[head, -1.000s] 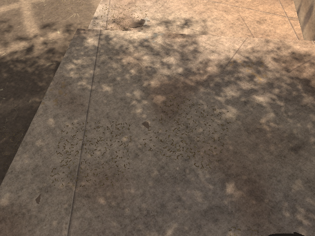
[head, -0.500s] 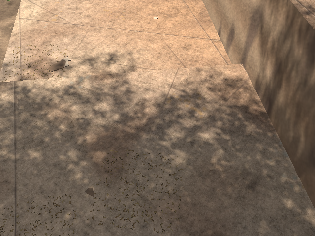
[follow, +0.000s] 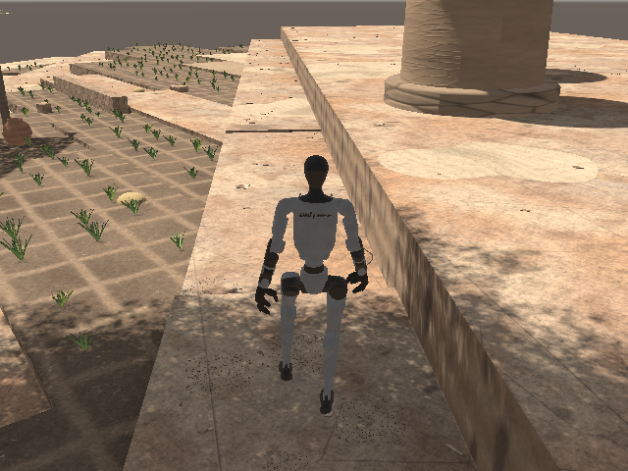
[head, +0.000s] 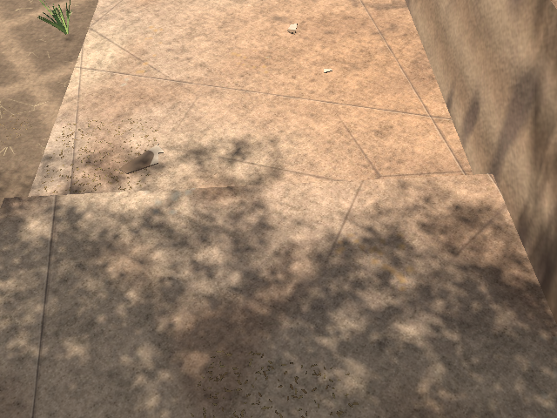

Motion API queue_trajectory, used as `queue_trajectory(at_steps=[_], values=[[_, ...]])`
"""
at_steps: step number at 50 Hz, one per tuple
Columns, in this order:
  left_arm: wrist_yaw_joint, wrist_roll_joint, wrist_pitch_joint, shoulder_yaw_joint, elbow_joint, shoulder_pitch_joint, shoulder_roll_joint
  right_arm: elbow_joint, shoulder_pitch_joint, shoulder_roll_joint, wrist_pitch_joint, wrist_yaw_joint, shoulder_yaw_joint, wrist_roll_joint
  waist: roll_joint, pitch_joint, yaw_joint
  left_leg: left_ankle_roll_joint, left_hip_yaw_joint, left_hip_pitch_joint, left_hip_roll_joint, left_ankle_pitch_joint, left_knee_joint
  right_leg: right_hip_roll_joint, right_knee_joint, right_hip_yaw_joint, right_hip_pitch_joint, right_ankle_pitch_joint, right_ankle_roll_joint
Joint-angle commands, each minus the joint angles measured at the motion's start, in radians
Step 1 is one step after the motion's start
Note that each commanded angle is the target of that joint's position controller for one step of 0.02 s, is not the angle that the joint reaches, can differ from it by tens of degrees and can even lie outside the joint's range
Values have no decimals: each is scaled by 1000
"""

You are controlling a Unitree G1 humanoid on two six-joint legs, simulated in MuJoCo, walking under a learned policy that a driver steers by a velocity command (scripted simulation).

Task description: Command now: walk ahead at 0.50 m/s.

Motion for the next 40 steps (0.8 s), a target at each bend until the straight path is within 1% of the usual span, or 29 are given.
queue_trajectory(at_steps=[1,4,6,7,8,9,10,11,12,13,14,15,16,17,19,20,22,24,27,30,32,34,35,36,37,38,39,40], values=[[5,2,-15,22,-21,33,130,-83,-123,-26,-13,0,7,5,-103,68,4,5,41,-1,-27,73,-119,-266,-70,126,-33,386,-103],[14,10,-10,22,9,70,136,-108,-185,-39,-18,-4,7,6,-105,84,15,33,46,1,-44,43,-192,-300,-40,129,54,441,-104],[20,15,-6,24,22,63,145,-113,-182,-49,-24,-7,3,6,-105,82,0,62,52,37,-61,-21,-232,-319,7,125,103,539,-97],[23,16,-5,26,25,45,152,-104,-146,-55,-29,-11,-1,6,-110,64,-23,79,62,105,-84,-60,-255,-318,60,111,109,658,-85],[24,18,-3,28,28,31,161,-79,-69,-67,-34,-18,-10,5,-116,22,-57,97,75,215,-117,-94,-277,-310,155,98,107,790,-72],[23,15,1,27,30,16,161,-27,83,-83,-43,-28,-21,0,-93,-56,-123,122,90,398,-147,-67,-341,-276,329,66,72,833,-53],[22,8,0,19,14,12,143,25,265,-137,-53,-40,-41,-20,-53,-165,-186,165,-23,667,-41,-90,-345,-236,569,40,-100,626,-35],[11,-29,-2,-3,-16,108,42,37,376,-252,-52,-47,-72,-39,163,-313,-165,289,-496,966,269,-213,-406,-72,973,-28,-452,73,18],[13,-2,0,21,0,86,116,37,323,-222,-38,-35,-68,4,105,-311,-149,313,-706,924,307,-203,-529,-22,1106,108,-574,-303,4],[12,6,2,31,-24,3,131,24,207,-178,-35,-33,-57,23,47,-139,-96,283,-536,775,266,-240,-543,-89,1117,135,-629,-221,-5],[7,8,-3,26,-34,-47,113,14,137,-110,-40,-28,-40,23,-2,-51,-76,257,-423,640,224,-189,-586,-127,1062,129,-614,-148,-5],[3,10,3,26,-32,-63,91,18,108,-76,-47,-28,-30,21,0,-4,-47,220,-333,553,173,-142,-620,-158,1001,121,-575,-110,-2],[-1,25,17,23,-27,-50,79,32,100,-50,-53,-31,-22,23,20,16,-19,192,-264,484,132,-87,-643,-175,955,117,-525,-90,10],[-8,31,29,21,-18,-36,62,44,115,-43,-61,-32,-19,21,27,9,-9,188,-223,457,115,-36,-655,-176,940,107,-489,-76,20],[-17,31,42,22,-26,-63,52,73,168,-61,-76,-32,-23,25,16,10,-1,198,-177,455,101,42,-676,-183,909,88,-509,-38,36],[-19,30,46,22,-38,-102,53,84,186,-73,-79,-32,-26,26,13,23,-2,200,-159,460,96,40,-693,-192,881,80,-545,-5,45],[-21,29,50,23,-67,-195,59,101,225,-74,-79,-32,-25,26,9,53,-20,199,-136,485,85,48,-717,-208,806,66,-620,66,62],[-22,24,49,21,-94,-281,57,116,262,-67,-77,-33,-21,26,8,69,-39,193,-111,517,72,89,-721,-210,706,51,-660,128,75],[-23,17,44,10,-125,-385,40,135,310,-68,-77,-36,-18,24,12,75,-67,181,-77,556,62,158,-712,-188,552,23,-640,199,77],[-21,16,41,6,-151,-464,42,159,363,-70,-74,-43,-17,18,18,82,-93,184,-68,640,81,228,-687,-164,460,4,-637,207,63],[-19,16,36,8,-168,-496,50,173,381,-74,-70,-50,-18,11,20,89,-96,187,-71,706,107,288,-657,-155,420,6,-642,168,45],[-17,16,28,13,-174,-487,61,180,370,-84,-67,-57,-22,6,23,85,-78,179,-66,751,126,395,-605,-137,381,1,-602,99,17],[-13,16,23,17,-164,-447,67,180,351,-91,-66,-59,-24,5,27,67,-54,166,-52,752,125,517,-550,-113,356,-10,-529,58,-1],[-6,17,17,26,-137,-361,80,180,335,-99,-64,-60,-26,4,31,22,-16,153,-39,746,116,648,-448,-79,330,-24,-413,29,-21],[2,23,7,39,-81,-198,97,179,318,-97,-61,-57,-24,9,1,-61,54,133,-3,697,77,671,-265,-53,265,-38,-214,68,-46],[15,46,-3,61,-35,-13,162,154,310,-73,-63,-53,-14,18,-58,-179,117,112,25,507,34,428,-3,-199,255,121,59,14,-97],[16,57,1,91,-22,84,276,131,424,32,-63,-40,6,60,-291,-320,85,57,86,132,-154,-223,407,-508,170,621,358,-73,-248],[7,16,17,82,-27,8,226,142,364,-71,-61,-44,-23,29,-157,-291,71,74,-62,31,-155,-420,506,-491,82,729,287,-93,-237]])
